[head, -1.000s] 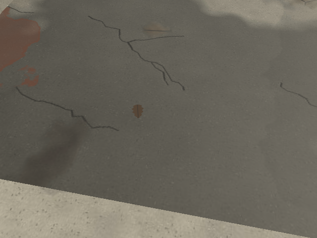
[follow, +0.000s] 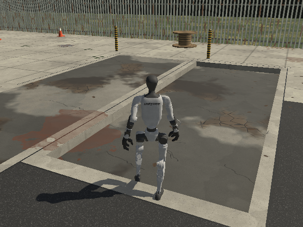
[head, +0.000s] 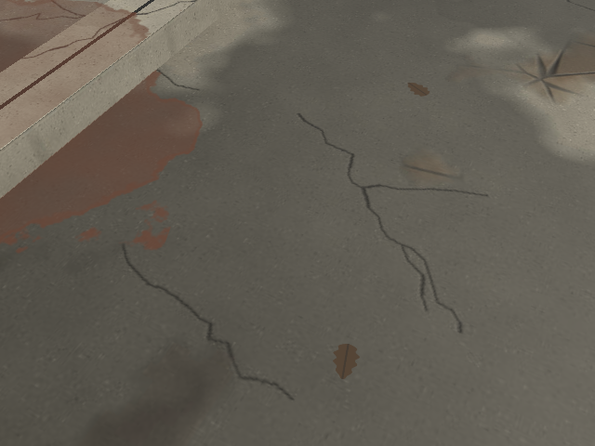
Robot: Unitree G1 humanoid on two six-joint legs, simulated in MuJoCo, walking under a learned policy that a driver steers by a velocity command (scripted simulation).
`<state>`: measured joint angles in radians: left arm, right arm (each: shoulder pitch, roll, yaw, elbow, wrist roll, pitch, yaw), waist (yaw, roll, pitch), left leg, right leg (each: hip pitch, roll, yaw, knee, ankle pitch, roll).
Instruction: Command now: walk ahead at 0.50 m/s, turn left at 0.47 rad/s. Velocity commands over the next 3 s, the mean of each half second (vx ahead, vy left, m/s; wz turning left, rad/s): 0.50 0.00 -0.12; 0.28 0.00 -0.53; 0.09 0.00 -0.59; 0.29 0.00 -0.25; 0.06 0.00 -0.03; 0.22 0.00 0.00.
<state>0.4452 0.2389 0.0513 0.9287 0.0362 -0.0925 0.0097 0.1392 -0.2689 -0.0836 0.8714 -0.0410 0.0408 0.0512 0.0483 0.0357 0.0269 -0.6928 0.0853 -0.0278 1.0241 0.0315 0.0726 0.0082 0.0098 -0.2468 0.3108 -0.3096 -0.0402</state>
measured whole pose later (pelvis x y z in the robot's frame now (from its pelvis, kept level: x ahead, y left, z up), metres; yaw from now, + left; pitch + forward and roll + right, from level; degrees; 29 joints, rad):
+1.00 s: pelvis +0.48 +0.11 -0.17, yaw -23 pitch +0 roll +1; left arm 0.15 0.24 0.07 0.84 0.01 0.02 -0.01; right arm 0.18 -0.22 -0.06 0.82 -0.04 0.02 -0.02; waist 0.00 0.03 0.08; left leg -0.55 0.06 0.00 1.19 -0.40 -0.02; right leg -0.39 0.10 -0.03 0.52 -0.14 -0.13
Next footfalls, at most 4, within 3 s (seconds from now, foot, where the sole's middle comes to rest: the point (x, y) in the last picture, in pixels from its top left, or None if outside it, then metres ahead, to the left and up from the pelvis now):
0.36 left None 0.41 0.23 -0.94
0.82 right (318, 440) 0.58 0.02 -0.94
1.38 left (245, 418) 0.63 0.21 -0.94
1.86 right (363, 430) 0.61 -0.09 -0.94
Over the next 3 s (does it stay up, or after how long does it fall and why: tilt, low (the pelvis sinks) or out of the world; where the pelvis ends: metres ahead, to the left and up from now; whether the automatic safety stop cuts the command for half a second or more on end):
stays up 0.71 -0.10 -0.16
